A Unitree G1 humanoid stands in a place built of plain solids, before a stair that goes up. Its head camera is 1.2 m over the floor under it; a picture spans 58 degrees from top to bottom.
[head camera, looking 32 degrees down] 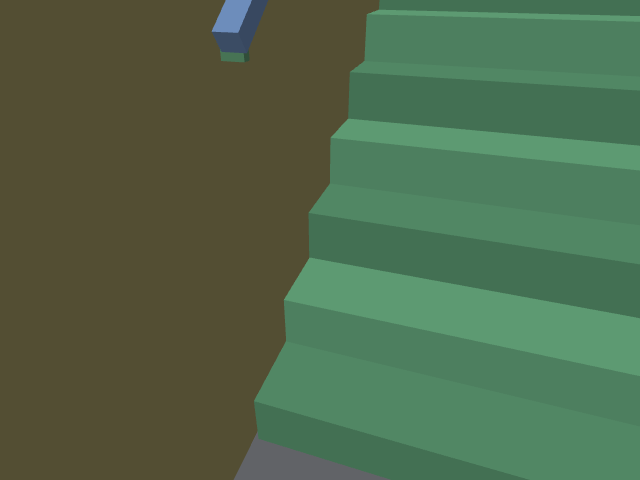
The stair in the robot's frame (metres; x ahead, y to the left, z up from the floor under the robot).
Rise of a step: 0.17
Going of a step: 0.24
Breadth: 1.20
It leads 18 degrees to the right of straight ahead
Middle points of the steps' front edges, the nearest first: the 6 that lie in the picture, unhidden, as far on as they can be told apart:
0.61 -0.38 0.18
0.84 -0.46 0.35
1.06 -0.53 0.53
1.29 -0.61 0.70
1.52 -0.68 0.88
1.75 -0.76 1.05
